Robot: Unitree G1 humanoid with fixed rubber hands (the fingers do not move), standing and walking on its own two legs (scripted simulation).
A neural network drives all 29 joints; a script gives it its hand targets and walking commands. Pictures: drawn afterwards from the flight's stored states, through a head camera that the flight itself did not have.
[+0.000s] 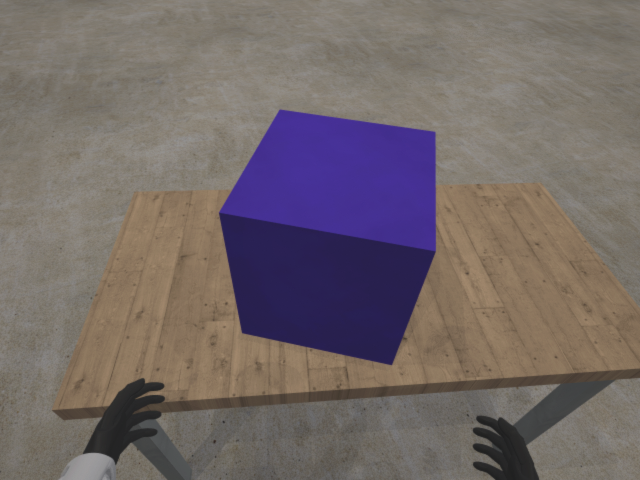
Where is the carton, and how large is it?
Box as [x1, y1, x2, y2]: [219, 110, 435, 364]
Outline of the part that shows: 279,110 219,212 242,332 391,364 435,251 435,132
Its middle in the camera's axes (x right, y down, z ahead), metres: +0.03 +0.00 +0.64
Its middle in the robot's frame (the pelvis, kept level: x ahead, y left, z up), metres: +0.48 +0.01 +0.01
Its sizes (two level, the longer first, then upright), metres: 0.267 0.259 0.280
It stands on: a table, 0.65 m high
